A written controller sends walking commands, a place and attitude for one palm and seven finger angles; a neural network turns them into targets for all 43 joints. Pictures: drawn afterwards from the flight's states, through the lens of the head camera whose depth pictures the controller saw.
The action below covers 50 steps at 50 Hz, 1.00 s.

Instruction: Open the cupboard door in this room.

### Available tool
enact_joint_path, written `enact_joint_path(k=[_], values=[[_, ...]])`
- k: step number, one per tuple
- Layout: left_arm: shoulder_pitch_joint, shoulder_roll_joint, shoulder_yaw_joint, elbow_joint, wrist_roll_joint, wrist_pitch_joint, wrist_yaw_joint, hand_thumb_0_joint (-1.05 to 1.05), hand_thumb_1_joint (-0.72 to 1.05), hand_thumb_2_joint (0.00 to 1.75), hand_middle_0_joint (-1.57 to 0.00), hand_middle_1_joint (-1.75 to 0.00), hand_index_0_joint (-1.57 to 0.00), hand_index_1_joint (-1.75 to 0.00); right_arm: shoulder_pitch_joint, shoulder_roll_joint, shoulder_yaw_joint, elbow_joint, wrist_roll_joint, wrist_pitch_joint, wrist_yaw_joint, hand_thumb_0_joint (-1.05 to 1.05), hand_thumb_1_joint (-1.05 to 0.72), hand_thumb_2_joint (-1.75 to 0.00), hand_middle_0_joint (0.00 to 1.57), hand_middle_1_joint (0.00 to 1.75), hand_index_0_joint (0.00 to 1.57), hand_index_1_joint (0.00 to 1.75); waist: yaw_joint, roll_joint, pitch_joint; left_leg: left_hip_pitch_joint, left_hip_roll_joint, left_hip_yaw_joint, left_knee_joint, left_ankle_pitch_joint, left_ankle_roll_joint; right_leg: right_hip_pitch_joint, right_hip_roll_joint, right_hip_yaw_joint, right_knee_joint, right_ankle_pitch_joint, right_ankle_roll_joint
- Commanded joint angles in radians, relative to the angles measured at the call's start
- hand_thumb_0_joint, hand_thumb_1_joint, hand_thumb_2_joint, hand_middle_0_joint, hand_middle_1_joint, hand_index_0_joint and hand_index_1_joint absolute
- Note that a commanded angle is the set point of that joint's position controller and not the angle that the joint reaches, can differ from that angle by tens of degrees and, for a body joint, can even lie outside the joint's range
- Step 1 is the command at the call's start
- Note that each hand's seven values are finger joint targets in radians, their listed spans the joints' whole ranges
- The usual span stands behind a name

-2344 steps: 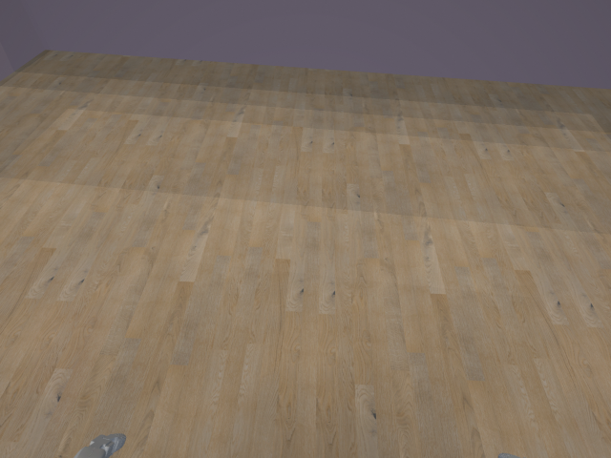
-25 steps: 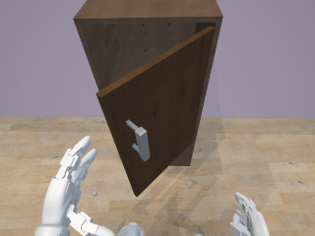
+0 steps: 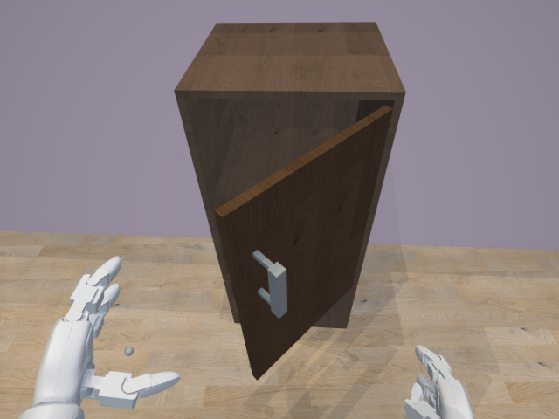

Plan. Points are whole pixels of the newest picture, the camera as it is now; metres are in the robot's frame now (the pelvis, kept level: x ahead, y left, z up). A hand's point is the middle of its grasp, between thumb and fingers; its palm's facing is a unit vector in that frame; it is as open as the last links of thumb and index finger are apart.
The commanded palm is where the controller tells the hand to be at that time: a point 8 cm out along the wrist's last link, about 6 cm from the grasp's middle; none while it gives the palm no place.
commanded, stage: draw the hand back to the body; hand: left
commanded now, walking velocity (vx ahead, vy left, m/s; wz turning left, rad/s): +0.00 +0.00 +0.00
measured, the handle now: (269, 284) +0.33 +0.05 +0.00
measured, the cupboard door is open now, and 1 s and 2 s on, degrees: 47 47 47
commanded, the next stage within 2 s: step back with the hand held close in 0.82 s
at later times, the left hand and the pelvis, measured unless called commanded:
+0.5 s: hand (48, 274) +0.21 +0.26 +0.19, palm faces +0.47 -0.78 -0.41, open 8.5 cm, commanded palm +0.16 +0.29 +0.20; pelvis +0.02 +0.00 +0.03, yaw -1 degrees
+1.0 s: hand (73, 276) +0.21 +0.24 +0.18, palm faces +0.44 -0.80 -0.41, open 7.4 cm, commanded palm +0.16 +0.28 +0.21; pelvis +0.02 -0.02 +0.03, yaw +0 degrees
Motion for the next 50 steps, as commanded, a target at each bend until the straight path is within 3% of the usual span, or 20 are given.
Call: enact_joint_path(k=[1,8,9,10,11,13,19,22,24,26,31,32,36,37,43,46,47,48,49,50], values=[[-0.115,0.164,0.151,-0.253,0.009,-0.062,0.054,0.00,0.17,0.58,-0.17,-0.30,-0.17,-0.30,-0.128,-0.107,-0.027,-0.139,-0.010,-0.079,-0.014,0.00,-0.90,-0.90,0.20,0.30,0.20,0.30,0.001,-0.004,-0.015,0.178,-0.019,-0.039,-0.217,0.126,0.022,0.013,0.032,0.000,-0.210,0.156,-0.038],[-0.125,0.163,0.214,-0.229,-0.001,-0.059,0.054,0.00,0.41,0.69,-0.18,-0.30,-0.18,-0.30,-0.151,-0.107,-0.029,-0.081,-0.016,-0.102,-0.001,0.00,-0.90,-0.90,0.20,0.30,0.20,0.30,0.012,0.005,0.024,0.270,-0.014,-0.030,-0.303,0.265,0.014,0.125,0.033,-0.006,-0.276,0.282,-0.035],[-0.128,0.166,0.227,-0.215,-0.001,-0.060,0.053,0.00,0.44,0.70,-0.18,-0.30,-0.18,-0.30,-0.156,-0.106,-0.031,-0.072,-0.018,-0.104,0.001,0.00,-0.90,-0.90,0.20,0.30,0.20,0.30,0.013,-0.022,0.034,0.282,-0.011,-0.028,-0.314,0.277,0.015,0.133,0.035,-0.008,-0.287,0.293,-0.033],[-0.137,0.161,0.230,-0.225,-0.002,-0.063,0.050,0.00,0.48,0.72,-0.19,-0.30,-0.19,-0.30,-0.160,-0.108,-0.034,-0.068,-0.018,-0.103,0.002,0.00,-0.90,-0.90,0.20,0.30,0.20,0.30,0.013,0.007,0.031,0.302,-0.011,-0.022,-0.320,0.297,0.015,0.143,0.036,-0.005,-0.296,0.308,-0.033],[-0.139,0.181,0.258,-0.197,-0.004,-0.059,0.051,0.00,0.51,0.74,-0.19,-0.30,-0.19,-0.30,-0.161,-0.113,-0.035,-0.057,-0.022,-0.103,0.003,0.00,-0.90,-0.90,0.20,0.30,0.20,0.30,0.019,-0.030,0.044,0.297,-0.010,-0.026,-0.333,0.303,0.013,0.163,0.038,-0.010,-0.310,0.317,-0.035],[-0.170,0.187,0.276,-0.212,-0.009,-0.064,0.047,0.00,0.58,0.76,-0.19,-0.30,-0.19,-0.30,-0.172,-0.113,-0.038,-0.052,-0.022,-0.100,0.006,0.00,-0.90,-0.90,0.20,0.30,0.20,0.30,0.019,-0.029,0.044,0.320,-0.010,-0.021,-0.351,0.327,0.014,0.185,0.039,-0.006,-0.325,0.340,-0.033],[-0.242,0.238,0.366,-0.219,-0.018,-0.077,0.048,0.00,0.80,0.86,-0.20,-0.30,-0.20,-0.30,-0.193,-0.111,-0.046,-0.026,-0.027,-0.098,0.009,0.00,-0.90,-0.90,0.20,0.30,0.20,0.30,0.030,0.021,0.040,0.370,-0.017,-0.005,-0.387,0.345,0.013,0.240,0.039,0.003,-0.370,0.374,-0.035],[-0.256,0.252,0.397,-0.201,-0.026,-0.079,0.047,0.00,0.90,0.90,-0.20,-0.30,-0.20,-0.30,-0.198,-0.113,-0.050,-0.012,-0.029,-0.094,0.011,0.00,-0.90,-0.90,0.20,0.30,0.20,0.30,0.031,0.014,0.042,0.387,-0.017,-0.003,-0.395,0.374,0.013,0.263,0.040,0.006,-0.386,0.411,-0.035],[-0.224,0.190,0.348,-0.147,-0.029,-0.073,0.034,0.00,0.90,0.90,-0.20,-0.30,-0.20,-0.30,-0.198,-0.114,-0.055,-0.006,-0.029,-0.087,0.017,0.00,-0.90,-0.90,0.20,0.30,0.20,0.30,0.024,-0.014,0.065,0.397,-0.015,0.005,-0.399,0.376,0.015,0.250,0.043,0.003,-0.399,0.413,-0.029],[-0.219,0.169,0.321,-0.126,-0.030,-0.068,0.024,0.00,0.90,0.90,-0.20,-0.30,-0.20,-0.30,-0.199,-0.122,-0.062,-0.005,-0.029,-0.081,0.022,0.00,-0.90,-0.90,0.20,0.30,0.20,0.30,0.023,-0.021,0.076,0.400,-0.015,0.007,-0.406,0.391,0.016,0.257,0.044,0.003,-0.410,0.427,-0.030],[-0.249,0.235,0.364,-0.170,-0.025,-0.077,0.027,0.00,0.90,0.90,-0.20,-0.30,-0.20,-0.30,-0.209,-0.124,-0.071,-0.005,-0.034,-0.072,0.020,0.00,-0.90,-0.90,0.20,0.30,0.20,0.30,0.033,-0.030,0.020,0.429,-0.022,0.013,-0.405,0.405,0.022,0.293,0.041,0.014,-0.418,0.458,-0.028],[-0.257,0.239,0.371,-0.202,-0.026,-0.083,0.028,0.00,0.90,0.90,-0.20,-0.30,-0.20,-0.30,-0.214,-0.120,-0.070,-0.009,-0.033,-0.074,0.019,0.00,-0.90,-0.90,0.20,0.30,0.20,0.30,0.035,-0.002,0.001,0.438,-0.025,0.014,-0.404,0.412,0.022,0.298,0.040,0.017,-0.416,0.467,-0.027],[-0.256,0.265,0.391,-0.214,-0.024,-0.085,0.033,0.00,0.90,0.90,-0.20,-0.30,-0.20,-0.30,-0.218,-0.113,-0.068,0.002,-0.034,-0.082,0.014,0.00,-0.90,-0.90,0.20,0.30,0.20,0.30,0.037,0.016,0.009,0.448,-0.029,0.020,-0.397,0.422,0.020,0.299,0.040,0.020,-0.430,0.491,-0.029],[-0.253,0.247,0.379,-0.211,-0.028,-0.085,0.032,0.00,0.90,0.90,-0.20,-0.30,-0.20,-0.30,-0.220,-0.109,-0.066,0.000,-0.034,-0.083,0.014,0.00,-0.90,-0.90,0.20,0.30,0.20,0.30,0.032,-0.001,0.041,0.442,-0.028,0.020,-0.400,0.416,0.019,0.284,0.042,0.017,-0.434,0.489,-0.026],[-0.238,0.212,0.357,-0.131,-0.032,-0.078,0.021,0.00,0.90,0.90,-0.20,-0.30,-0.20,-0.30,-0.217,-0.113,-0.072,0.009,-0.031,-0.074,0.018,0.00,-0.90,-0.90,0.20,0.30,0.20,0.30,0.028,-0.029,0.086,0.442,-0.023,0.024,-0.414,0.394,0.022,0.261,0.046,0.017,-0.451,0.462,-0.020],[-0.244,0.210,0.352,-0.116,-0.033,-0.080,0.015,0.00,0.90,0.90,-0.20,-0.30,-0.20,-0.30,-0.218,-0.116,-0.076,0.011,-0.032,-0.070,0.018,0.00,-0.90,-0.90,0.20,0.30,0.20,0.30,0.029,-0.044,0.080,0.444,-0.024,0.025,-0.417,0.386,0.023,0.269,0.045,0.020,-0.460,0.455,-0.019],[-0.324,0.250,0.372,-0.218,-0.033,-0.093,0.019,0.00,0.90,0.90,-0.20,-0.30,-0.20,-0.30,-0.230,-0.117,-0.076,0.001,-0.030,-0.077,0.019,0.00,-0.90,-0.90,0.20,0.30,0.20,0.30,0.030,-0.012,0.037,0.462,-0.027,0.024,-0.412,0.392,0.024,0.279,0.043,0.030,-0.459,0.465,-0.018],[-0.368,0.360,0.479,-0.242,-0.022,-0.128,0.025,0.00,0.90,0.90,-0.20,-0.30,-0.20,-0.30,-0.212,-0.131,-0.074,-0.021,-0.028,-0.052,0.020,0.00,-0.90,-0.90,0.20,0.30,0.20,0.30,-0.021,-0.065,0.128,0.387,-0.004,0.014,-0.350,0.386,0.036,0.171,-0.008,0.062,-0.499,0.556,-0.009],[-0.258,0.297,0.433,-0.154,-0.023,-0.126,0.015,0.00,0.90,0.90,-0.20,-0.30,-0.20,-0.30,-0.216,-0.123,-0.080,-0.004,-0.032,-0.031,0.020,0.00,-0.90,-0.90,0.20,0.30,0.20,0.30,-0.025,-0.131,0.097,0.386,-0.008,0.012,-0.326,0.383,0.032,0.182,-0.028,0.048,-0.490,0.597,-0.006],[-0.229,0.276,0.405,-0.158,-0.020,-0.118,0.011,0.00,0.90,0.90,-0.20,-0.30,-0.20,-0.30,-0.228,-0.123,-0.082,-0.016,-0.030,-0.018,0.024,0.00,-0.90,-0.90,0.20,0.30,0.20,0.30,-0.025,-0.126,0.100,0.384,-0.010,0.019,-0.321,0.388,0.030,0.175,-0.035,0.052,-0.485,0.632,-0.003]])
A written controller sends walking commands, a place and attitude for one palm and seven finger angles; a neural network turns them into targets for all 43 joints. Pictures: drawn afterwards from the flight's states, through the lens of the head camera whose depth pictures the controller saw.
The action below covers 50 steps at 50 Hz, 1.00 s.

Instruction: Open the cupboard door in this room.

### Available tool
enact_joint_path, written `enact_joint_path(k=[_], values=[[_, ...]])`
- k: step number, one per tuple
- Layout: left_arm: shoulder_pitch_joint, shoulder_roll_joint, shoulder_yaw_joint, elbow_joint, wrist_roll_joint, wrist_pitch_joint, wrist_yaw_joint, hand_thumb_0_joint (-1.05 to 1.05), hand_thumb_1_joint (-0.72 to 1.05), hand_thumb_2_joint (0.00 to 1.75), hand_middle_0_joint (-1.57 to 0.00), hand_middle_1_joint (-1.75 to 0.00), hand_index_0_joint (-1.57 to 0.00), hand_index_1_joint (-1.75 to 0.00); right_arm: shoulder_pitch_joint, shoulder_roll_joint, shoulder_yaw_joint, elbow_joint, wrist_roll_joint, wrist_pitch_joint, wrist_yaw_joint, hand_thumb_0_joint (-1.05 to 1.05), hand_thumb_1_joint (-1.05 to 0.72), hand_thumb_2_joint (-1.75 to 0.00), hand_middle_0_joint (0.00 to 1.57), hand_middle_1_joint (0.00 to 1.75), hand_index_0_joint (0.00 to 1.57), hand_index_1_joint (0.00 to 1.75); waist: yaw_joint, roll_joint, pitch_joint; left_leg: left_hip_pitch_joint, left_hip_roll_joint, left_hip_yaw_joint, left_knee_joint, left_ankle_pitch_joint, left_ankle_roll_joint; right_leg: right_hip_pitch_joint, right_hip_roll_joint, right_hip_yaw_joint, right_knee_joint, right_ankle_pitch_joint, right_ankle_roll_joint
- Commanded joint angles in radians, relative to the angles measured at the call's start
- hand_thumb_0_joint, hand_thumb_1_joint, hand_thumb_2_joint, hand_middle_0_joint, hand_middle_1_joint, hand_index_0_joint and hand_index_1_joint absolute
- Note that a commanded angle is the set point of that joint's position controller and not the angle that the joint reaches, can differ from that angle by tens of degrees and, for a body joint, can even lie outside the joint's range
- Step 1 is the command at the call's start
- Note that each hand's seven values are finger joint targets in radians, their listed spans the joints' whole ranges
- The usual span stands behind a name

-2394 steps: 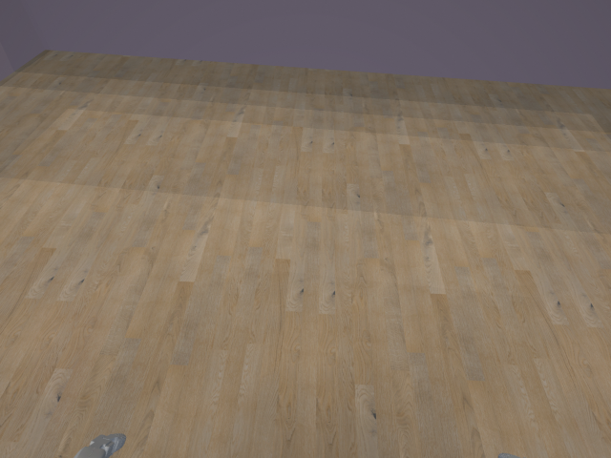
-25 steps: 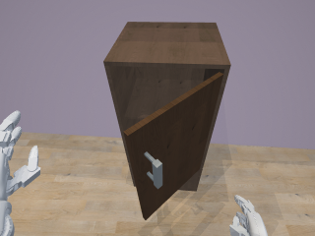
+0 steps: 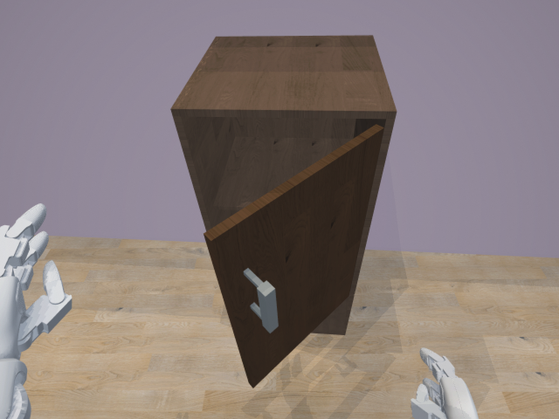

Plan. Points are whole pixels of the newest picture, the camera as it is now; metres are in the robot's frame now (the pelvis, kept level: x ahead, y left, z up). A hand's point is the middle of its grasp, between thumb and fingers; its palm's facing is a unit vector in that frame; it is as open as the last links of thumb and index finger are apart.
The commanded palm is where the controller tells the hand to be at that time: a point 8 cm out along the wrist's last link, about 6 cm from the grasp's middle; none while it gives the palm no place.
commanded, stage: step back with the hand held close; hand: left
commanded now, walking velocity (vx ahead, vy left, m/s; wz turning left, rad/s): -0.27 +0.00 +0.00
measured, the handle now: (260, 300) +0.31 +0.08 -0.03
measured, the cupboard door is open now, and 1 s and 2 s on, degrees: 47 47 47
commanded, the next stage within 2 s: stop stepping back and stand still in 1.02 s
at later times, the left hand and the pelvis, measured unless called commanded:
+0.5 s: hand out of the picture +0.12 +0.29 +0.15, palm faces +0.38 -0.78 -0.50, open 7.4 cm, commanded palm +0.07 +0.33 +0.17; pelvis -0.08 +0.03 -0.01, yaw +0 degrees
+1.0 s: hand out of the picture +0.02 +0.33 +0.17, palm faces +0.50 -0.75 -0.44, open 7.4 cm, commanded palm -0.06 +0.36 +0.17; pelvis -0.17 +0.05 -0.02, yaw +5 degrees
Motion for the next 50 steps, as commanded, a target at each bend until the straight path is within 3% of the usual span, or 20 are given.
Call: enact_joint_path(k=[1,4,8,10,13,17,24,28,31,34,36,37,39,40,41,42,43,45,48,50], values=[[-0.049,0.256,0.165,-0.241,0.007,-0.097,0.021,0.00,0.90,0.90,-0.20,-0.30,-0.20,-0.30,-0.134,-0.112,-0.047,-0.186,-0.003,0.003,-0.007,0.00,-0.90,-0.90,0.20,0.30,0.20,0.30,-0.042,-0.104,-0.049,0.029,-0.032,0.012,0.055,0.276,0.057,-0.143,-0.077,0.043,-0.068,0.524,0.021],[0.060,0.226,0.156,-0.270,0.002,-0.099,0.024,0.00,0.90,0.90,-0.20,-0.30,-0.20,-0.30,-0.121,-0.114,-0.053,-0.207,0.000,0.030,-0.005,0.00,-0.90,-0.90,0.20,0.30,0.20,0.30,-0.047,-0.012,-0.135,0.051,-0.016,0.014,0.046,0.390,0.053,-0.122,-0.064,0.036,-0.016,0.508,0.020],[0.118,0.256,0.194,-0.316,-0.007,-0.100,0.036,0.00,0.90,0.90,-0.20,-0.30,-0.20,-0.30,-0.121,-0.112,-0.062,-0.227,0.007,0.059,-0.006,0.00,-0.90,-0.90,0.20,0.30,0.20,0.30,-0.048,-0.027,-0.201,0.046,0.001,0.009,0.051,0.447,0.049,-0.108,-0.054,0.036,0.018,0.511,0.020],[0.120,0.271,0.208,-0.338,-0.008,-0.103,0.043,0.00,0.90,0.90,-0.20,-0.30,-0.20,-0.30,-0.117,-0.112,-0.066,-0.238,0.010,0.066,-0.010,0.00,-0.90,-0.90,0.20,0.30,0.20,0.30,-0.050,-0.056,-0.205,0.024,0.005,0.000,0.047,0.450,0.045,-0.106,-0.047,0.031,0.035,0.503,0.022],[0.123,0.280,0.220,-0.354,-0.010,-0.110,0.051,0.00,0.90,0.90,-0.20,-0.30,-0.20,-0.30,-0.119,-0.115,-0.068,-0.246,0.013,0.065,-0.015,0.00,-0.90,-0.90,0.20,0.30,0.20,0.30,-0.048,-0.026,-0.195,-0.003,0.015,-0.013,0.030,0.435,0.046,-0.119,-0.036,0.030,0.054,0.438,0.024],[0.127,0.266,0.209,-0.347,-0.007,-0.122,0.058,0.00,0.90,0.90,-0.20,-0.30,-0.20,-0.30,-0.115,-0.120,-0.069,-0.244,0.013,0.053,-0.015,0.00,-0.90,-0.90,0.20,0.30,0.20,0.30,-0.048,0.016,-0.158,-0.086,0.032,-0.038,-0.018,0.288,0.052,-0.127,-0.021,0.037,0.065,0.285,0.025],[0.099,0.247,0.202,-0.343,0.015,-0.161,0.068,0.00,0.90,0.90,-0.20,-0.30,-0.20,-0.30,-0.104,-0.138,-0.067,-0.242,0.011,0.017,-0.011,0.00,-0.90,-0.90,0.20,0.30,0.20,0.30,-0.059,0.030,-0.054,-0.357,0.048,-0.096,-0.108,-0.235,0.075,-0.103,-0.005,0.069,0.066,-0.017,0.020],[0.076,0.246,0.213,-0.353,0.031,-0.183,0.072,0.00,0.90,0.90,-0.20,-0.30,-0.20,-0.30,-0.098,-0.136,-0.068,-0.240,0.004,-0.008,-0.011,0.00,-0.90,-0.90,0.20,0.30,0.20,0.30,-0.056,0.052,-0.037,-0.461,0.065,-0.124,-0.125,-0.368,0.088,-0.083,0.010,0.075,0.101,-0.126,0.019],[0.077,0.276,0.235,-0.383,0.031,-0.199,0.077,0.00,0.90,0.90,-0.20,-0.30,-0.20,-0.30,-0.083,-0.132,-0.073,-0.229,0.001,-0.026,-0.009,0.00,-0.90,-0.90,0.20,0.30,0.20,0.30,-0.058,0.012,-0.064,-0.372,0.029,-0.103,-0.038,-0.322,0.070,-0.182,-0.007,0.110,0.039,-0.180,-0.001],[0.075,0.276,0.217,-0.417,0.020,-0.214,0.090,0.00,0.90,0.90,-0.20,-0.30,-0.20,-0.30,-0.051,-0.113,-0.070,-0.185,-0.001,-0.038,-0.007,0.00,-0.90,-0.90,0.20,0.30,0.20,0.30,-0.075,-0.098,-0.103,-0.093,-0.052,-0.028,0.223,-0.130,0.022,-0.458,-0.114,0.185,-0.084,-0.181,-0.054],[0.074,0.264,0.210,-0.392,0.019,-0.210,0.101,0.00,0.90,0.90,-0.20,-0.30,-0.20,-0.30,-0.045,-0.111,-0.072,-0.158,-0.007,-0.041,-0.010,0.00,-0.90,-0.90,0.20,0.30,0.20,0.30,-0.079,-0.106,-0.106,-0.037,-0.056,-0.021,0.267,-0.129,0.015,-0.534,-0.143,0.190,-0.097,-0.214,-0.064],[0.053,0.254,0.197,-0.389,0.019,-0.207,0.105,0.00,0.90,0.90,-0.20,-0.30,-0.20,-0.30,-0.047,-0.112,-0.069,-0.159,-0.003,-0.040,-0.011,0.00,-0.90,-0.90,0.20,0.30,0.20,0.30,-0.080,-0.106,-0.076,-0.048,-0.037,-0.043,0.239,-0.175,0.018,-0.570,-0.133,0.171,-0.088,-0.291,-0.052],[0.004,0.261,0.198,-0.397,0.024,-0.210,0.109,0.00,0.90,0.90,-0.20,-0.30,-0.20,-0.30,-0.056,-0.126,-0.066,-0.162,-0.003,-0.042,-0.021,0.00,-0.90,-0.90,0.20,0.30,0.20,0.30,-0.084,-0.037,-0.013,-0.141,0.012,-0.125,0.110,-0.283,0.034,-0.570,-0.063,0.118,-0.016,-0.352,-0.017],[-0.007,0.261,0.204,-0.392,0.026,-0.212,0.108,0.00,0.90,0.90,-0.20,-0.30,-0.20,-0.30,-0.067,-0.133,-0.062,-0.166,-0.004,-0.049,-0.026,0.00,-0.90,-0.90,0.20,0.30,0.20,0.30,-0.083,0.046,0.004,-0.258,0.065,-0.208,-0.016,-0.384,0.056,-0.484,-0.008,0.096,0.092,-0.316,0.003],[-0.013,0.263,0.216,-0.393,0.032,-0.215,0.105,0.00,0.90,0.90,-0.20,-0.30,-0.20,-0.30,-0.102,-0.145,-0.065,-0.175,-0.009,-0.060,-0.032,0.00,-0.90,-0.90,0.20,0.30,0.20,0.30,-0.078,0.185,0.000,-0.472,0.164,-0.354,-0.234,-0.561,0.101,-0.283,0.075,0.056,0.321,-0.207,0.028],[-0.034,0.269,0.242,-0.410,0.042,-0.215,0.101,0.00,0.90,0.90,-0.20,-0.30,-0.20,-0.30,-0.106,-0.139,-0.070,-0.180,-0.016,-0.067,-0.029,0.00,-0.90,-0.90,0.20,0.30,0.20,0.30,-0.061,0.274,-0.064,-0.626,0.263,-0.488,-0.374,-0.671,0.159,-0.094,0.132,0.050,0.623,-0.143,0.034],[-0.071,0.292,0.255,-0.413,0.043,-0.216,0.098,0.00,0.90,0.90,-0.20,-0.30,-0.20,-0.30,-0.089,-0.105,-0.077,-0.167,-0.024,-0.073,-0.022,0.00,-0.90,-0.90,0.20,0.30,0.20,0.30,-0.067,0.212,-0.086,-0.583,0.275,-0.478,-0.371,-0.557,0.173,-0.145,0.120,0.089,0.784,-0.187,0.023],[-0.020,0.284,0.253,-0.403,0.033,-0.223,0.093,0.00,0.90,0.90,-0.20,-0.30,-0.20,-0.30,-0.086,-0.108,-0.097,-0.147,-0.021,-0.086,0.006,0.00,-0.90,-0.90,0.20,0.30,0.20,0.30,-0.054,0.104,-0.156,-0.397,0.240,-0.364,-0.267,-0.363,0.162,-0.240,0.114,0.099,0.795,-0.226,0.007],[0.112,0.255,0.224,-0.406,0.006,-0.202,0.091,0.00,0.90,0.90,-0.20,-0.30,-0.20,-0.30,-0.110,-0.098,-0.095,-0.147,-0.008,-0.088,0.040,0.00,-0.90,-0.90,0.20,0.30,0.20,0.30,-0.043,0.177,-0.200,-0.316,0.167,-0.204,-0.252,-0.316,0.102,-0.210,0.118,0.014,0.660,-0.267,-0.013],[0.106,0.269,0.224,-0.444,-0.013,-0.195,0.086,0.00,0.90,0.90,-0.20,-0.30,-0.20,-0.30,-0.115,-0.088,-0.080,-0.140,-0.007,-0.086,0.049,0.00,-0.90,-0.90,0.20,0.30,0.20,0.30,-0.045,0.237,-0.197,-0.307,0.149,-0.157,-0.260,-0.298,0.059,-0.158,0.118,-0.019,0.434,-0.315,-0.034]])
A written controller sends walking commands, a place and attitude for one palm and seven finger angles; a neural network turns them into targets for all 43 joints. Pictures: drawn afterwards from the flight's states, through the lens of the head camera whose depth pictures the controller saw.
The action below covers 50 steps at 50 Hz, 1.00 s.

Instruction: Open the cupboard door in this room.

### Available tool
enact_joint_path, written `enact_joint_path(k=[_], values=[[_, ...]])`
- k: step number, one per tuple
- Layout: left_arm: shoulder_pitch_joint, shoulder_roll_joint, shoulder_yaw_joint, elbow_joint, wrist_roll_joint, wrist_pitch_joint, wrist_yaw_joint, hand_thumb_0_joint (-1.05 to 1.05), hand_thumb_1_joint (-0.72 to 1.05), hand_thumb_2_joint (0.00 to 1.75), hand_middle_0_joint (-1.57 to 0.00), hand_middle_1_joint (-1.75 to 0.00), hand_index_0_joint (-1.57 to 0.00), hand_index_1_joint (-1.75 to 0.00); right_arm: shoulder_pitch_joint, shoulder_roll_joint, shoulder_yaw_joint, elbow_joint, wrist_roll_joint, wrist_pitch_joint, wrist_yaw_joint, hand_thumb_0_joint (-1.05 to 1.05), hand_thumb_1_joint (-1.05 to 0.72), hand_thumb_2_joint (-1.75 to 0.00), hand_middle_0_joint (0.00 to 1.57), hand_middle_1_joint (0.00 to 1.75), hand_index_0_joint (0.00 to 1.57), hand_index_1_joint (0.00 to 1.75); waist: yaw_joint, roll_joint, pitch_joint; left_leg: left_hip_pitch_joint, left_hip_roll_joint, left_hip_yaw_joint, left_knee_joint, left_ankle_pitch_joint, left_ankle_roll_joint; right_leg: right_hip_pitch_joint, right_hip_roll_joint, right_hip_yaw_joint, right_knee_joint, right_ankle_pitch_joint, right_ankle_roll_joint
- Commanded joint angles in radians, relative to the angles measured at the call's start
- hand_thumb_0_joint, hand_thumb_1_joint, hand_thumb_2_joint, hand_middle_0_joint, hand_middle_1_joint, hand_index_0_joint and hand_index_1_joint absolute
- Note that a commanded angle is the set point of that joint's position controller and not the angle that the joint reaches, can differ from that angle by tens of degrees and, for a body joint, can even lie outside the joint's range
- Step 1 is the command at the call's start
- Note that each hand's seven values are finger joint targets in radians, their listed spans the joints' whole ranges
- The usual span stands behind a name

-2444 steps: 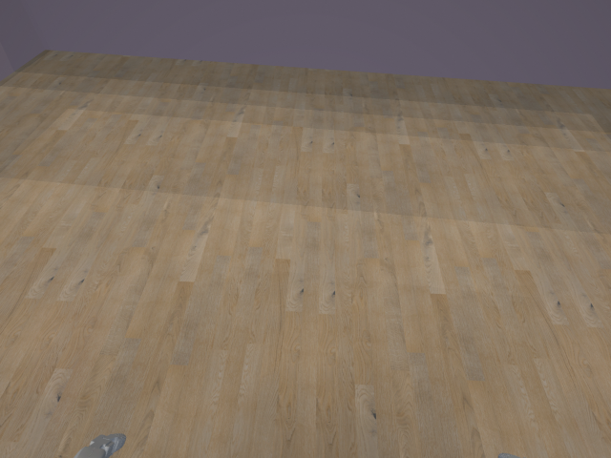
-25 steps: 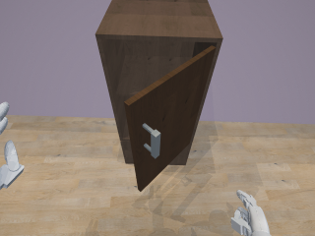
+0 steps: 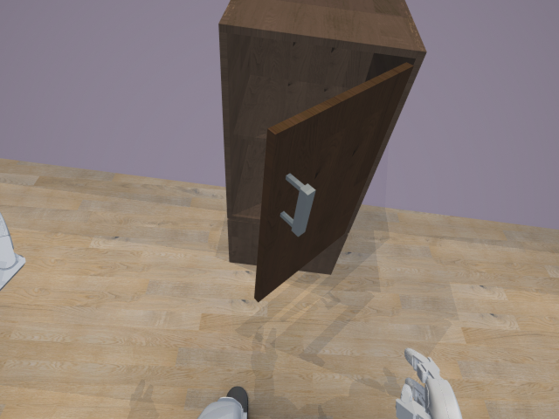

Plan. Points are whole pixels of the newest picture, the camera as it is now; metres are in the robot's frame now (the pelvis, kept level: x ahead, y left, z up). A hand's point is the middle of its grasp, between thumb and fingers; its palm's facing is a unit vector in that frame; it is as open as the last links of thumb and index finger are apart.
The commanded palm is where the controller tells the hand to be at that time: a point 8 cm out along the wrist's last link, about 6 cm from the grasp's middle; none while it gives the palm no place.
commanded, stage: step back with the hand held close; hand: left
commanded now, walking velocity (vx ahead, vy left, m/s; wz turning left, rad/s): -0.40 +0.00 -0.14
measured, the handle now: (295, 205) +0.49 -0.01 -0.01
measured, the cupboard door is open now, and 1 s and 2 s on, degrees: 47 47 47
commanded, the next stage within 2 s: stop stepping back and stand still in 0.02 s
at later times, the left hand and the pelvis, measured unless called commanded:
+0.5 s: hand out of the picture +0.13 +0.24 +0.18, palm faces +0.27 -0.85 -0.46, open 7.4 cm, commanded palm +0.07 +0.30 +0.19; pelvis -0.09 +0.01 +0.02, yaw -5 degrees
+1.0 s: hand (52, 397) +0.13 +0.24 +0.09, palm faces +0.20 -0.85 -0.48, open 7.4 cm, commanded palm none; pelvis -0.11 +0.01 +0.01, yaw -2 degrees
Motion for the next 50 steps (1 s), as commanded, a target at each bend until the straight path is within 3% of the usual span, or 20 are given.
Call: enact_joint_path(k=[1,3,4,5,6,9,11,13,15,17,20,26,28,29,31,41,45,46,48,50], values=[[0.095,0.138,0.097,-0.221,-0.039,-0.051,0.010,0.00,0.90,0.90,-0.20,-0.30,-0.20,-0.30,-0.121,-0.160,-0.050,-0.139,-0.001,-0.054,0.011,0.00,-0.90,-0.90,0.20,0.30,0.20,0.30,0.031,0.287,-0.198,0.085,0.147,-0.101,-0.297,-0.515,-0.034,0.180,0.001,-0.061,-0.336,-0.076,-0.041],[0.046,0.153,0.088,-0.229,-0.042,-0.071,-0.007,0.00,0.90,0.90,-0.20,-0.30,-0.20,-0.30,-0.082,-0.151,-0.046,-0.112,-0.001,-0.045,0.012,0.00,-0.90,-0.90,0.20,0.30,0.20,0.30,0.019,0.086,-0.185,0.213,0.081,-0.015,-0.027,-0.373,-0.108,0.080,-0.149,0.099,-0.747,-0.045,-0.102],[0.022,0.183,0.091,-0.224,-0.031,-0.079,-0.006,0.00,0.90,0.90,-0.20,-0.30,-0.20,-0.30,-0.070,-0.147,-0.047,-0.096,0.004,-0.031,0.009,0.00,-0.90,-0.90,0.20,0.30,0.20,0.30,0.012,-0.139,-0.150,0.289,0.000,-0.005,0.348,-0.315,-0.128,-0.166,-0.380,0.433,-0.897,-0.037,-0.177],[-0.022,0.209,0.087,-0.221,-0.027,-0.085,0.003,0.00,0.90,0.90,-0.20,-0.30,-0.20,-0.30,-0.129,-0.155,-0.041,-0.094,-0.005,-0.025,0.003,0.00,-0.90,-0.90,0.20,0.30,0.20,0.30,0.039,-0.207,-0.055,0.127,-0.069,-0.025,0.656,-0.431,-0.131,-0.214,-0.528,0.536,-0.921,0.171,-0.234],[-0.072,0.230,0.131,-0.258,-0.019,-0.103,0.023,0.00,0.90,0.90,-0.20,-0.30,-0.20,-0.30,-0.129,-0.148,-0.019,-0.086,-0.028,-0.038,-0.004,0.00,-0.90,-0.90,0.20,0.30,0.20,0.30,0.036,-0.119,-0.083,0.038,-0.091,-0.013,0.738,-0.505,-0.127,-0.118,-0.504,0.396,-0.831,0.618,-0.229],[-0.066,0.151,0.078,-0.170,-0.003,-0.048,-0.004,0.00,0.90,0.90,-0.20,-0.30,-0.20,-0.30,-0.121,-0.143,-0.017,-0.148,0.013,-0.042,-0.036,0.00,-0.90,-0.90,0.20,0.30,0.20,0.30,0.010,-0.267,-0.131,0.105,-0.038,0.027,0.371,-0.323,-0.074,0.149,-0.295,0.134,-0.559,0.943,-0.111],[-0.063,0.111,0.050,-0.095,-0.017,-0.021,-0.012,0.00,0.90,0.90,-0.20,-0.30,-0.20,-0.30,-0.117,-0.156,-0.006,-0.135,0.019,-0.048,-0.057,0.00,-0.90,-0.90,0.20,0.30,0.20,0.30,-0.012,-0.065,-0.108,0.314,-0.082,0.072,0.008,-0.126,-0.057,0.091,-0.216,0.049,-0.455,0.770,-0.041],[-0.074,0.121,0.048,-0.130,-0.009,-0.035,-0.004,0.00,0.90,0.90,-0.20,-0.30,-0.20,-0.30,-0.064,-0.192,-0.018,-0.137,0.011,-0.079,-0.049,0.00,-0.90,-0.90,0.20,0.30,0.20,0.30,0.008,0.266,-0.171,0.505,0.170,-0.198,-0.100,0.316,0.014,-0.032,-0.109,0.022,-0.251,0.157,0.017],[-0.147,0.134,0.055,-0.140,-0.003,-0.052,0.005,0.00,0.90,0.90,-0.20,-0.30,-0.20,-0.30,-0.034,-0.192,-0.032,-0.133,0.005,-0.106,-0.027,0.00,-0.90,-0.90,0.20,0.30,0.20,0.30,0.012,0.089,-0.164,0.415,0.258,-0.351,-0.204,-0.030,0.086,-0.025,-0.071,0.104,-0.168,-0.052,0.013],[-0.046,0.146,0.080,-0.182,-0.021,-0.055,0.002,0.00,0.90,0.90,-0.20,-0.30,-0.20,-0.30,-0.057,-0.160,-0.018,-0.136,-0.009,-0.124,-0.024,0.00,-0.90,-0.90,0.20,0.30,0.20,0.30,0.002,0.114,-0.184,0.371,0.240,-0.407,-0.299,-0.259,0.025,-0.017,-0.090,0.102,-0.134,0.018,0.017],[0.120,0.111,0.066,-0.267,0.000,-0.046,0.005,0.00,0.90,0.90,-0.20,-0.30,-0.20,-0.30,-0.089,-0.164,-0.015,-0.166,-0.004,-0.113,-0.005,0.00,-0.90,-0.90,0.20,0.30,0.20,0.30,0.018,0.209,-0.159,0.198,0.167,-0.216,-0.376,-0.589,-0.005,0.124,-0.077,0.031,-0.194,0.099,0.007],[0.183,0.139,0.104,-0.166,0.002,-0.019,0.024,0.00,0.90,0.90,-0.20,-0.30,-0.20,-0.30,-0.071,-0.176,-0.030,-0.166,-0.011,-0.067,-0.023,0.00,-0.90,-0.90,0.20,0.30,0.20,0.30,0.016,0.200,-0.091,0.006,0.081,-0.053,-0.299,-0.694,-0.034,0.349,-0.021,-0.125,-0.516,0.016,-0.030],[0.139,0.139,0.089,-0.120,0.004,-0.007,0.018,0.00,0.90,0.90,-0.20,-0.30,-0.20,-0.30,-0.055,-0.162,-0.034,-0.149,-0.011,-0.043,-0.031,0.00,-0.90,-0.90,0.20,0.30,0.20,0.30,0.006,0.000,-0.085,0.038,-0.002,0.031,0.006,-0.522,-0.048,0.291,-0.145,0.028,-0.719,0.040,-0.082],[0.099,0.154,0.092,-0.113,0.001,-0.009,0.012,0.00,0.90,0.90,-0.20,-0.30,-0.20,-0.30,-0.043,-0.165,-0.040,-0.142,-0.009,-0.029,-0.031,0.00,-0.90,-0.90,0.20,0.30,0.20,0.30,0.003,-0.172,-0.083,0.047,-0.046,0.027,0.309,-0.403,-0.053,0.146,-0.338,0.322,-0.840,-0.064,-0.159],[-0.045,0.181,0.121,-0.100,-0.011,-0.035,0.010,0.00,0.90,0.90,-0.20,-0.30,-0.20,-0.30,-0.063,-0.193,-0.033,-0.107,-0.025,-0.036,-0.028,0.00,-0.90,-0.90,0.20,0.30,0.20,0.30,0.000,-0.097,-0.026,-0.055,-0.032,-0.018,0.560,-0.341,-0.064,0.054,-0.468,0.411,-0.888,0.072,-0.209],[-0.107,0.125,0.025,-0.025,0.020,-0.080,0.008,0.00,0.90,0.90,-0.20,-0.30,-0.20,-0.30,-0.074,-0.175,-0.033,-0.105,0.004,-0.100,-0.051,0.00,-0.90,-0.90,0.20,0.30,0.20,0.30,0.037,-0.171,-0.019,0.174,-0.042,0.115,0.095,-0.271,-0.007,0.202,-0.331,0.169,-0.692,0.535,-0.059],[-0.020,0.141,0.079,-0.143,0.005,-0.095,0.012,0.00,0.90,0.90,-0.20,-0.30,-0.20,-0.30,-0.043,-0.193,-0.044,-0.137,0.004,-0.087,-0.030,0.00,-0.90,-0.90,0.20,0.30,0.20,0.30,0.027,0.061,-0.157,0.456,0.053,-0.001,-0.013,0.163,0.032,0.165,-0.205,0.066,-0.464,0.696,0.036],[-0.028,-0.098,-0.382,0.670,0.094,0.039,-0.111,0.00,0.90,0.90,-0.20,-0.30,-0.20,-0.30,-0.038,-0.332,-0.077,0.061,0.020,-0.127,0.052,0.00,-0.90,-0.90,0.20,0.30,0.20,0.30,-0.058,0.099,-0.079,0.458,0.113,-0.088,0.090,0.477,0.064,-0.051,-0.193,-0.054,-0.242,0.668,0.021],[-0.029,-0.173,-0.350,0.677,0.082,0.202,-0.153,0.00,0.90,0.90,-0.20,-0.30,-0.20,-0.30,0.070,-0.295,-0.069,0.058,0.001,0.023,0.056,0.00,-0.90,-0.90,0.20,0.30,0.20,0.30,-0.017,0.218,-0.108,0.425,0.230,-0.222,0.009,0.778,0.174,-0.128,-0.107,-0.005,-0.080,-0.054,0.016],[-0.123,-0.197,-0.390,0.752,0.073,0.213,-0.156,0.00,0.90,0.90,-0.20,-0.30,-0.20,-0.30,0.060,-0.262,-0.046,0.044,-0.026,0.043,0.045,0.00,-0.90,-0.90,0.20,0.30,0.20,0.30,-0.020,0.085,-0.123,0.333,0.247,-0.252,-0.021,0.608,0.193,-0.103,-0.102,0.062,-0.029,-0.125,0.017]])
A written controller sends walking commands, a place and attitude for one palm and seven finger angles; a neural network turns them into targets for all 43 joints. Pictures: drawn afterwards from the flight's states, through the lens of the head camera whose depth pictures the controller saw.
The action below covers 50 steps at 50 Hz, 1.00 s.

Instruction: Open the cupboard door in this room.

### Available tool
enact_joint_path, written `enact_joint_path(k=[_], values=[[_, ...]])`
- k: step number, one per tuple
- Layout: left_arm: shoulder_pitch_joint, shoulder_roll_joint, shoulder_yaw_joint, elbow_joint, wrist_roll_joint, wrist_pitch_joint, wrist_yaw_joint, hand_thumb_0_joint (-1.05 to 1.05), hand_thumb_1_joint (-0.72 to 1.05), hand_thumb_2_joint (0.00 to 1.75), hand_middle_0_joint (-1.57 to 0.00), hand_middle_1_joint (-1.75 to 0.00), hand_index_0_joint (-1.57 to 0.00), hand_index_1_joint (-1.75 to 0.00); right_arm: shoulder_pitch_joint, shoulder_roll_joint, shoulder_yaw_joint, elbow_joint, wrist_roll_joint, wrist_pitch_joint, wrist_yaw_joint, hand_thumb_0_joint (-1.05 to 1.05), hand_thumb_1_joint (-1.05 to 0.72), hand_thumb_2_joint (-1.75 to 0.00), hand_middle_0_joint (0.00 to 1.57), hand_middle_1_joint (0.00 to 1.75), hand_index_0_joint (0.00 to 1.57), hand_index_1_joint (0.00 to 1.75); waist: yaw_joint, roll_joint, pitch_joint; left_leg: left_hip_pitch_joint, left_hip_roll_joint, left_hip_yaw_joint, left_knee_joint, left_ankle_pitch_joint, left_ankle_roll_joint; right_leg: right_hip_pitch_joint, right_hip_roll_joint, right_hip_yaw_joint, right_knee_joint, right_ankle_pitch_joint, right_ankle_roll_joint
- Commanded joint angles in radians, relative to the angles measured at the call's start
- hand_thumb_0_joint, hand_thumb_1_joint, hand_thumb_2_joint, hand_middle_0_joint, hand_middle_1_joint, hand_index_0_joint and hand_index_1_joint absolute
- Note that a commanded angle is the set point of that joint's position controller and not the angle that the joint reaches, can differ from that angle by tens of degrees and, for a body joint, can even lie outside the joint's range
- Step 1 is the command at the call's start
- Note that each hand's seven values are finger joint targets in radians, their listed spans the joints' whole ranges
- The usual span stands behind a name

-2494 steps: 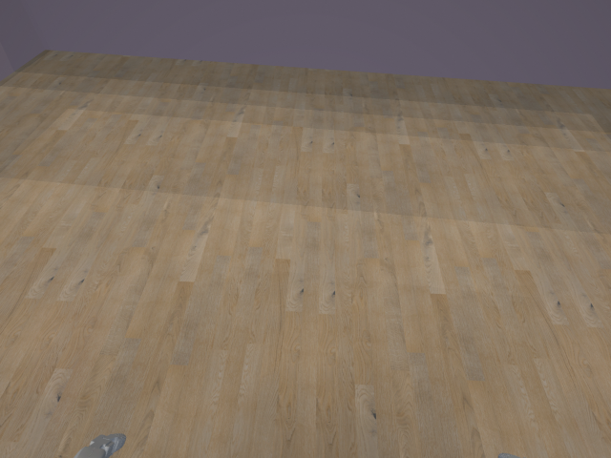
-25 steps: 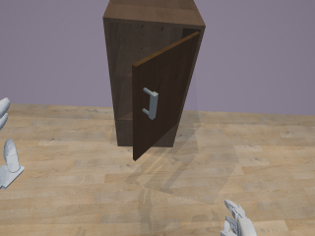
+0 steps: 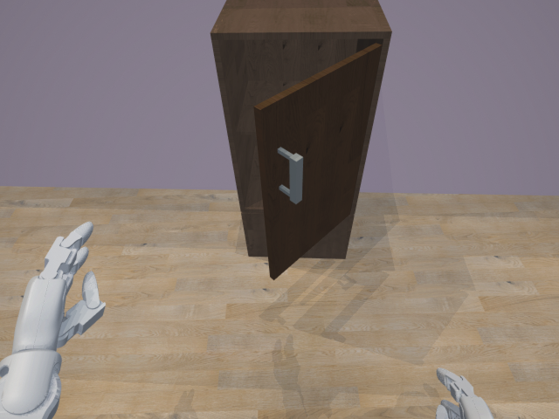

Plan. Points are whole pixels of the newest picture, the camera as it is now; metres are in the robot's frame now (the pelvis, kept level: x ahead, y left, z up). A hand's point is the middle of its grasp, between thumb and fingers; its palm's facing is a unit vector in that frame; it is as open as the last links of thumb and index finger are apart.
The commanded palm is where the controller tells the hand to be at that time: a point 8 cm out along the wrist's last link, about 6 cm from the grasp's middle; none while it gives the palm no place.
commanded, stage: let the arm hang, fingers relaxed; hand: left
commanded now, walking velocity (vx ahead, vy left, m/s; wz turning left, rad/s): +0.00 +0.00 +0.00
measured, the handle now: (289, 175) +0.60 +0.01 -0.02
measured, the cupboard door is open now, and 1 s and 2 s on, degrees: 47 47 47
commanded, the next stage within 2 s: look to check the result in 1.02 s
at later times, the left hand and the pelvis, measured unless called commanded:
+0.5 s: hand out of the picture -0.04 +0.18 -0.16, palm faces +0.10 -0.97 -0.24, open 7.3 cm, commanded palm none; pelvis -0.01 -0.01 +0.01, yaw +4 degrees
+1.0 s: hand out of the picture -0.02 +0.17 -0.16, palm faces +0.08 -0.98 -0.19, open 7.4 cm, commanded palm none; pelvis -0.02 +0.00 +0.01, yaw +3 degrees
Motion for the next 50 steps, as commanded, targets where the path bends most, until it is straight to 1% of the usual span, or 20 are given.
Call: enact_joint_path(k=[1,3,4,5,6,7,8,9,11,12,13,14,15,17,21,25,30,33,39,50], values=[[-0.016,-0.066,-0.151,0.333,0.004,0.128,-0.057,0.00,0.90,0.90,-0.20,-0.30,-0.20,-0.30,0.033,-0.136,-0.021,-0.056,-0.037,0.054,0.007,0.00,-0.90,-0.90,0.20,0.30,0.20,0.30,-0.006,0.010,-0.095,0.131,0.263,-0.297,-0.063,0.787,0.238,-0.128,0.001,0.095,0.108,-0.131,0.016],[0.005,-0.060,-0.156,0.460,0.012,0.127,-0.061,0.00,0.90,0.90,-0.20,-0.30,-0.20,-0.30,-0.020,-0.124,-0.015,-0.040,-0.029,0.071,0.008,0.00,-0.90,-0.90,0.20,0.30,0.20,0.30,0.045,-0.081,-0.132,0.057,0.188,-0.181,-0.036,0.515,0.165,0.045,0.006,0.045,-0.087,0.038,0.017],[0.013,-0.028,-0.150,0.532,0.013,0.123,-0.062,0.00,0.90,0.90,-0.20,-0.30,-0.20,-0.30,-0.049,-0.108,-0.010,-0.029,-0.017,0.080,0.007,0.00,-0.90,-0.90,0.20,0.30,0.20,0.30,0.068,-0.142,-0.138,-0.024,0.119,-0.134,0.000,0.307,0.107,0.167,-0.008,0.070,-0.243,0.213,0.019],[0.006,0.037,-0.145,0.583,0.016,0.119,-0.057,0.00,0.90,0.90,-0.20,-0.30,-0.20,-0.30,-0.053,-0.055,-0.003,-0.030,-0.001,0.092,0.005,0.00,-0.90,-0.90,0.20,0.30,0.20,0.30,0.064,-0.267,-0.125,-0.094,0.017,-0.078,0.069,0.010,0.045,0.199,-0.130,0.254,-0.393,0.282,-0.007],[-0.028,0.082,-0.143,0.623,0.014,0.116,-0.057,0.00,0.90,0.90,-0.20,-0.30,-0.20,-0.30,-0.029,-0.027,-0.002,-0.023,-0.005,0.106,0.007,0.00,-0.90,-0.90,0.20,0.30,0.20,0.30,0.033,-0.271,-0.076,-0.104,-0.028,-0.048,0.124,-0.179,0.013,0.112,-0.262,0.401,-0.487,0.295,-0.072],[-0.067,0.093,-0.154,0.665,0.011,0.121,-0.064,0.00,0.90,0.90,-0.20,-0.30,-0.20,-0.30,0.000,-0.033,-0.005,0.006,-0.009,0.116,0.012,0.00,-0.90,-0.90,0.20,0.30,0.20,0.30,0.008,-0.146,-0.038,-0.064,-0.029,-0.034,0.164,-0.245,0.011,0.035,-0.297,0.411,-0.499,0.237,-0.125],[-0.109,0.087,-0.162,0.702,0.009,0.128,-0.064,0.00,0.90,0.90,-0.20,-0.30,-0.20,-0.30,0.014,-0.028,-0.007,0.042,-0.009,0.127,0.016,0.00,-0.90,-0.90,0.20,0.30,0.20,0.30,-0.012,-0.067,-0.002,-0.005,-0.032,-0.022,0.188,-0.229,0.014,-0.070,-0.266,0.371,-0.522,0.047,-0.130],[-0.142,0.050,-0.167,0.743,0.004,0.128,-0.057,0.00,0.90,0.90,-0.20,-0.30,-0.20,-0.30,0.003,-0.018,-0.006,0.075,-0.015,0.138,0.012,0.00,-0.90,-0.90,0.20,0.30,0.20,0.30,-0.012,-0.130,0.057,-0.004,-0.024,-0.036,0.201,-0.167,0.018,-0.104,-0.211,0.363,-0.535,0.052,-0.123],[-0.136,0.020,-0.175,0.835,-0.005,0.119,-0.050,0.00,0.90,0.90,-0.20,-0.30,-0.20,-0.30,0.050,-0.007,-0.001,0.129,-0.012,0.138,0.003,0.00,-0.90,-0.90,0.20,0.30,0.20,0.30,-0.023,-0.147,0.061,0.034,-0.006,-0.050,0.141,-0.064,0.022,-0.058,-0.177,0.293,-0.502,0.245,-0.111],[-0.125,-0.005,-0.178,0.881,-0.007,0.115,-0.049,0.00,0.90,0.90,-0.20,-0.30,-0.20,-0.30,0.077,0.009,0.005,0.159,-0.008,0.132,0.001,0.00,-0.90,-0.90,0.20,0.30,0.20,0.30,-0.030,-0.112,0.042,0.066,0.003,-0.056,0.067,-0.017,0.024,-0.023,-0.167,0.256,-0.474,0.322,-0.103],[-0.097,-0.048,-0.166,0.904,-0.004,0.111,-0.045,0.00,0.90,0.90,-0.20,-0.30,-0.20,-0.30,0.094,0.022,0.003,0.178,-0.013,0.126,-0.002,0.00,-0.90,-0.90,0.20,0.30,0.20,0.30,-0.025,-0.037,0.011,0.108,0.020,-0.071,-0.009,0.084,0.029,0.000,-0.149,0.222,-0.434,0.385,-0.085],[-0.080,-0.053,-0.175,0.934,-0.010,0.112,-0.043,0.00,0.90,0.90,-0.20,-0.30,-0.20,-0.30,0.093,0.018,0.009,0.199,-0.012,0.122,-0.004,0.00,-0.90,-0.90,0.20,0.30,0.20,0.30,-0.016,0.024,-0.005,0.135,0.047,-0.095,-0.049,0.163,0.036,0.018,-0.114,0.185,-0.402,0.394,-0.064],[-0.063,-0.066,-0.183,0.965,-0.015,0.114,-0.042,0.00,0.90,0.90,-0.20,-0.30,-0.20,-0.30,0.083,0.009,0.014,0.218,-0.014,0.119,-0.008,0.00,-0.90,-0.90,0.20,0.30,0.20,0.30,0.001,0.086,-0.010,0.121,0.076,-0.122,-0.074,0.184,0.047,0.048,-0.088,0.163,-0.397,0.377,-0.049],[-0.056,-0.064,-0.185,1.025,-0.018,0.119,-0.042,0.00,0.90,0.90,-0.20,-0.30,-0.20,-0.30,0.073,0.020,0.014,0.247,-0.010,0.118,-0.013,0.00,-0.90,-0.90,0.20,0.30,0.20,0.30,0.010,0.132,-0.021,0.084,0.083,-0.133,-0.110,0.153,0.052,0.114,-0.077,0.139,-0.405,0.353,-0.043],[-0.051,-0.069,-0.193,1.112,-0.018,0.115,-0.043,0.00,0.90,0.90,-0.20,-0.30,-0.20,-0.30,0.111,0.020,0.014,0.298,-0.006,0.116,-0.018,0.00,-0.90,-0.90,0.20,0.30,0.20,0.30,0.009,0.011,-0.004,0.077,0.082,-0.119,-0.151,0.087,0.045,0.145,-0.077,0.132,-0.444,0.320,-0.047],[-0.048,-0.082,-0.200,1.171,-0.018,0.117,-0.042,0.00,0.90,0.90,-0.20,-0.30,-0.20,-0.30,0.132,0.024,0.018,0.342,-0.006,0.115,-0.019,0.00,-0.90,-0.90,0.20,0.30,0.20,0.30,0.006,-0.034,0.057,0.070,0.079,-0.119,-0.189,0.036,0.046,0.112,-0.079,0.131,-0.474,0.246,-0.044],[-0.038,-0.096,-0.202,1.212,-0.017,0.120,-0.039,0.00,0.90,0.90,-0.20,-0.30,-0.20,-0.30,0.152,0.036,0.021,0.374,-0.009,0.113,-0.020,0.00,-0.90,-0.90,0.20,0.30,0.20,0.30,0.007,-0.018,0.102,0.058,0.076,-0.114,-0.215,-0.002,0.045,0.084,-0.079,0.132,-0.480,0.210,-0.042],[-0.037,-0.101,-0.201,1.220,-0.016,0.121,-0.037,0.00,0.90,0.90,-0.20,-0.30,-0.20,-0.30,0.160,0.047,0.023,0.385,-0.010,0.114,-0.019,0.00,-0.90,-0.90,0.20,0.30,0.20,0.30,0.007,-0.040,0.109,0.049,0.071,-0.112,-0.216,-0.019,0.046,0.081,-0.080,0.133,-0.482,0.187,-0.040],[-0.038,-0.114,-0.198,1.223,-0.015,0.120,-0.035,0.00,0.90,0.90,-0.20,-0.30,-0.20,-0.30,0.172,0.063,0.024,0.397,-0.012,0.111,-0.021,0.00,-0.90,-0.90,0.20,0.30,0.20,0.30,0.008,0.001,0.123,0.030,0.073,-0.113,-0.227,-0.033,0.044,0.072,-0.076,0.134,-0.468,0.199,-0.039],[-0.030,-0.125,-0.194,1.227,-0.016,0.116,-0.035,0.00,0.90,0.90,-0.20,-0.30,-0.20,-0.30,0.191,0.073,0.022,0.400,-0.010,0.106,-0.024,0.00,-0.90,-0.90,0.20,0.30,0.20,0.30,0.007,-0.010,0.094,0.045,0.071,-0.112,-0.214,0.004,0.046,0.088,-0.079,0.133,-0.459,0.230,-0.039]])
